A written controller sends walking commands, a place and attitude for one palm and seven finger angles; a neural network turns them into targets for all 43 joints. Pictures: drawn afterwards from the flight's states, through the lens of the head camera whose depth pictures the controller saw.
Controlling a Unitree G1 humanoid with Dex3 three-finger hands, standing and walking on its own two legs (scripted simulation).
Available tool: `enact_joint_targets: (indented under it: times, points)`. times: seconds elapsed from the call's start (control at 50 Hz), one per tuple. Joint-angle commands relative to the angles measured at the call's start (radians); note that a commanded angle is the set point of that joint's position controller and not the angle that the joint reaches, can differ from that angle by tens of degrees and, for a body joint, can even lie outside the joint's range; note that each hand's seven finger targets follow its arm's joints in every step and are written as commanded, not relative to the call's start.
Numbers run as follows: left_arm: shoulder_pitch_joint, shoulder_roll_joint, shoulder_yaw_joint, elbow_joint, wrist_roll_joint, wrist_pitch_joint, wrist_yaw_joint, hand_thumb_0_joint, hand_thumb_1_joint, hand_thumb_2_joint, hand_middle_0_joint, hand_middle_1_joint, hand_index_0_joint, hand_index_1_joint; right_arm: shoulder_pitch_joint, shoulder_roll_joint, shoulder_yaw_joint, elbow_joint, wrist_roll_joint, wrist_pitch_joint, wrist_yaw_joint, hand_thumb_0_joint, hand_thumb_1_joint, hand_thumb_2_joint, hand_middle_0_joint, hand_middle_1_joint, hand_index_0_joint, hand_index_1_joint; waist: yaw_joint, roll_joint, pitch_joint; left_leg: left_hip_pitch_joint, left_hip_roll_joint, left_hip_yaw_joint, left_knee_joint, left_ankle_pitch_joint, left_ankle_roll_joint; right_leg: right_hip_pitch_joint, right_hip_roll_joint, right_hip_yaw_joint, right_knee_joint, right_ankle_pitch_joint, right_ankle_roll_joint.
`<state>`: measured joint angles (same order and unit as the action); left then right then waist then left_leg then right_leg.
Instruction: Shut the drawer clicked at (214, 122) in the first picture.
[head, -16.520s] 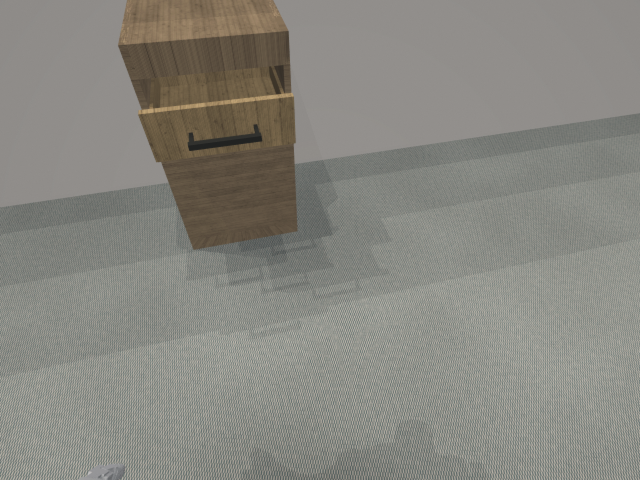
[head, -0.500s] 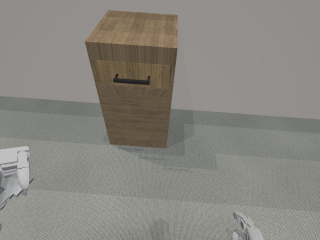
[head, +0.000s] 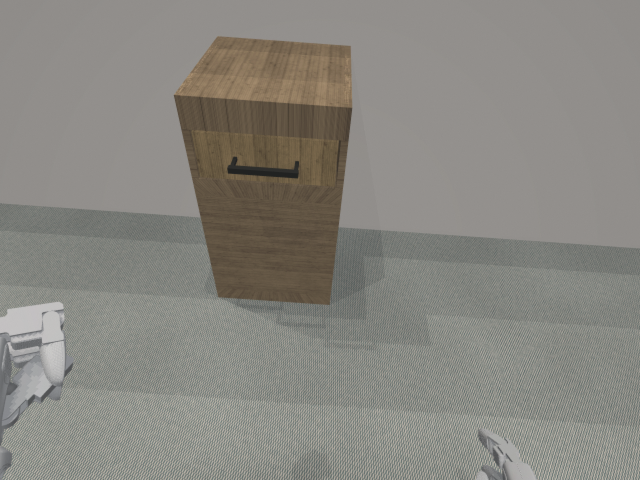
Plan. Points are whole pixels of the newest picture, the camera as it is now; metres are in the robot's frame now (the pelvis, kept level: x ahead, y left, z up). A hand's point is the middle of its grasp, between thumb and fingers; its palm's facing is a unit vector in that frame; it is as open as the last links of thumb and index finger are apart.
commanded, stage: let the arm hang, fingers relaxed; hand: left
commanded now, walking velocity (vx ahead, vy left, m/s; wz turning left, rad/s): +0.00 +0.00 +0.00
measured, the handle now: (264, 167) +0.90 +0.19 -0.12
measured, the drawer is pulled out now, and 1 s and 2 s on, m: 0.00 0.00 0.00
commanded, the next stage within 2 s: look to check the result in 1.14 s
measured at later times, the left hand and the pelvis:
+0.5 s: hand out of the picture -0.04 +0.20 -0.17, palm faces +0.05 -0.98 -0.22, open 4.1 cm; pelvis +0.01 +0.01 +0.01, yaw +2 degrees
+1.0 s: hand out of the picture +0.02 +0.17 -0.17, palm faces +0.04 -0.98 -0.18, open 7.2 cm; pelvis +0.02 +0.00 +0.01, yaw +0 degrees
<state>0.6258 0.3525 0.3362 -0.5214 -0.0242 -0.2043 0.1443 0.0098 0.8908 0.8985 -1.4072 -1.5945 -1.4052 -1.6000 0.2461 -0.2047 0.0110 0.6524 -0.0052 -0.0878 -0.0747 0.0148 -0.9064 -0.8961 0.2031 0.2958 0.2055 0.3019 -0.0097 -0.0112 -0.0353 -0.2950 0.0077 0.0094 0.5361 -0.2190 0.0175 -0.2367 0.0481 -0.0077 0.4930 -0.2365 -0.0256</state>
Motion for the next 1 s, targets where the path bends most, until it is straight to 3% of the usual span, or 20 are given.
enact_joint_targets:
  times: [0.0, 0.02, 0.04, 0.06, 0.12, 0.14, 0.2, 0.24, 0.28, 0.32, 0.34, 0.4, 0.44, 0.48, 0.62, 0.72, 0.98]
  points:
    - [-0.079, 0.161, 0.11, -0.235, 0.01, -0.074, 0.026, 0.0, 0.9, 0.9, -1.4, -1.6, -1.4, -1.6, -0.129, -0.114, -0.029, -0.18, -0.001, -0.077, -0.02, 0.0, -0.9, -0.9, 0.2, 0.3, 0.2, 0.3, 0.004, 0.149, 0.042, -0.059, 0.14, -0.2, -0.313, -0.257, 0.039, 0.015, -0.039, 0.048, -0.041, -0.062, 0.027]
    - [-0.179, 0.014, -0.243, 0.621, 0.085, 0.105, -0.126, 0.0, 0.9, 0.9, -1.4, -1.6, -1.4, -1.6, -0.175, -0.311, -0.1, 0.081, -0.006, -0.098, 0.08, 0.0, -0.9, -0.9, 0.2, 0.3, 0.2, 0.3, -0.019, 0.138, 0.112, -0.154, 0.125, -0.203, -0.112, 0.055, 0.048, -0.082, -0.103, 0.02, 0.083, 0.097, 0.016]
    - [-0.144, -0.014, -0.212, 0.663, 0.063, 0.181, -0.14, 0.0, 0.9, 0.9, -1.36, -1.557, -1.36, -1.557, -0.098, -0.206, -0.083, 0.071, 0.007, -0.03, 0.08, 0.0, -0.9, -0.9, 0.2, 0.3, 0.2, 0.3, -0.001, 0.087, 0.003, -0.062, 0.109, -0.11, -0.073, 0.179, 0.032, -0.042, -0.115, 0.057, 0.044, 0.119, 0.016]
    - [-0.166, -0.049, -0.24, 0.691, 0.062, 0.189, -0.141, 0.0, 0.9, 0.9, -1.32, -1.513, -1.32, -1.513, -0.055, -0.167, -0.072, 0.075, -0.002, -0.017, 0.077, 0.0, -0.9, -0.9, 0.2, 0.3, 0.2, 0.3, 0.003, -0.036, -0.057, -0.01, 0.105, -0.11, -0.026, 0.244, 0.028, -0.038, -0.111, 0.055, 0.04, 0.143, 0.005]
    - [-0.273, -0.017, -0.247, 0.844, 0.064, 0.191, -0.137, 0.0, 0.9, 0.9, -1.2, -1.383, -1.2, -1.383, -0.045, -0.175, -0.058, 0.083, -0.013, 0.018, 0.074, 0.0, -0.9, -0.9, 0.2, 0.3, 0.2, 0.3, 0.0, -0.205, -0.067, -0.004, 0.075, -0.126, -0.012, 0.186, 0.039, -0.009, -0.13, 0.086, 0.0, 0.138, -0.022]
    - [-0.304, -0.007, -0.251, 0.91, 0.064, 0.193, -0.136, 0.0, 0.9, 0.9, -1.16, -1.34, -1.16, -1.34, -0.055, -0.18, -0.058, 0.096, -0.018, 0.029, 0.073, 0.0, -0.9, -0.9, 0.2, 0.3, 0.2, 0.3, -0.001, -0.201, -0.046, 0.004, 0.064, -0.122, -0.017, 0.162, 0.037, -0.025, -0.142, 0.099, -0.017, 0.13, -0.03]
    - [-0.355, 0.004, -0.27, 1.112, 0.056, 0.206, -0.128, 0.0, 0.9, 0.9, -1.04, -1.21, -1.04, -1.21, -0.091, -0.167, -0.044, 0.147, -0.028, 0.059, 0.073, 0.0, -0.9, -0.9, 0.2, 0.3, 0.2, 0.3, 0.009, 0.009, 0.028, -0.01, 0.068, -0.145, -0.114, 0.111, 0.038, -0.034, -0.121, 0.105, -0.041, 0.021, -0.027]
    - [-0.354, 0.0, -0.283, 1.236, 0.051, 0.205, -0.125, 0.0, 0.9, 0.9, -0.96, -1.123, -0.96, -1.123, -0.081, -0.146, -0.034, 0.19, -0.025, 0.068, 0.069, 0.0, -0.9, -0.9, 0.2, 0.3, 0.2, 0.3, 0.013, 0.072, 0.024, -0.001, 0.073, -0.145, -0.154, 0.075, 0.032, 0.003, -0.115, 0.105, -0.067, 0.004, -0.02]
    - [-0.341, -0.01, -0.294, 1.337, 0.046, 0.203, -0.125, 0.0, 0.9, 0.9, -0.88, -1.037, -0.88, -1.037, -0.062, -0.13, -0.029, 0.232, -0.02, 0.073, 0.064, 0.0, -0.9, -0.9, 0.2, 0.3, 0.2, 0.3, 0.014, 0.098, 0.021, 0.018, 0.076, -0.143, -0.174, 0.03, 0.028, 0.018, -0.116, 0.104, -0.097, -0.007, -0.02]
    - [-0.317, -0.024, -0.294, 1.412, 0.042, 0.199, -0.122, 0.0, 0.9, 0.9, -0.8, -0.95, -0.8, -0.95, -0.034, -0.108, -0.029, 0.272, -0.02, 0.078, 0.058, 0.0, -0.9, -0.9, 0.2, 0.3, 0.2, 0.3, 0.015, 0.185, 0.016, 0.03, 0.076, -0.138, -0.195, -0.011, 0.027, 0.033, -0.117, 0.1, -0.117, -0.001, -0.025]
    - [-0.311, -0.027, -0.297, 1.442, 0.041, 0.199, -0.123, 0.0, 0.9, 0.9, -0.76, -0.907, -0.76, -0.907, -0.021, -0.102, -0.028, 0.288, -0.018, 0.079, 0.056, 0.0, -0.9, -0.9, 0.2, 0.3, 0.2, 0.3, 0.014, 0.184, 0.009, 0.036, 0.077, -0.139, -0.2, -0.02, 0.026, 0.044, -0.116, 0.098, -0.122, 0.006, -0.028]
    - [-0.303, -0.04, -0.305, 1.514, 0.039, 0.196, -0.124, 0.0, 0.9, 0.9, -0.64, -0.777, -0.64, -0.777, 0.025, -0.095, -0.033, 0.333, -0.013, 0.083, 0.051, 0.0, -0.9, -0.9, 0.2, 0.3, 0.2, 0.3, 0.008, 0.099, 0.032, 0.061, 0.081, -0.138, -0.202, -0.021, 0.027, 0.027, -0.122, 0.092, -0.151, 0.001, -0.028]
    - [-0.29, -0.046, -0.31, 1.554, 0.038, 0.196, -0.122, 0.0, 0.9, 0.9, -0.56, -0.69, -0.56, -0.69, 0.052, -0.089, -0.035, 0.363, -0.011, 0.083, 0.048, 0.0, -0.9, -0.9, 0.2, 0.3, 0.2, 0.3, 0.005, 0.087, 0.03, 0.081, 0.086, -0.14, -0.213, -0.028, 0.029, 0.022, -0.124, 0.085, -0.156, -0.003, -0.029]
    - [-0.283, -0.055, -0.314, 1.584, 0.038, 0.196, -0.119, 0.0, 0.9, 0.9, -0.48, -0.603, -0.48, -0.603, 0.074, -0.082, -0.034, 0.387, -0.009, 0.085, 0.045, 0.0, -0.9, -0.9, 0.2, 0.3, 0.2, 0.3, 0.004, 0.042, 0.063, 0.075, 0.09, -0.145, -0.221, -0.027, 0.032, 0.012, -0.123, 0.081, -0.159, -0.01, -0.03]
    - [-0.248, -0.081, -0.32, 1.642, 0.035, 0.196, -0.11, 0.0, 0.9, 0.9, -0.2, -0.3, -0.2, -0.3, 0.121, -0.055, -0.032, 0.438, -0.008, 0.084, 0.04, 0.0, -0.9, -0.9, 0.2, 0.3, 0.2, 0.3, 0.004, -0.001, 0.095, 0.085, 0.084, -0.132, -0.228, -0.019, 0.034, -0.004, -0.127, 0.081, -0.163, -0.026, -0.03]
    - [-0.242, -0.098, -0.319, 1.652, 0.037, 0.197, -0.106, 0.0, 0.9, 0.9, -0.2, -0.3, -0.2, -0.3, 0.134, -0.027, -0.032, 0.457, -0.01, 0.086, 0.041, 0.0, -0.9, -0.9, 0.2, 0.3, 0.2, 0.3, 0.004, 0.008, 0.142, 0.065, 0.076, -0.12, -0.233, -0.047, 0.03, -0.031, -0.126, 0.084, -0.167, -0.054, -0.029]
    - [-0.267, -0.119, -0.309, 1.634, 0.038, 0.19, -0.103, 0.0, 0.9, 0.9, -0.2, -0.3, -0.2, -0.3, 0.14, 0.004, -0.038, 0.463, -0.013, 0.078, 0.038, 0.0, -0.9, -0.9, 0.2, 0.3, 0.2, 0.3, 0.003, 0.019, 0.148, 0.07, 0.07, -0.098, -0.209, 0.02, 0.024, -0.023, -0.127, 0.091, -0.168, -0.013, -0.03]
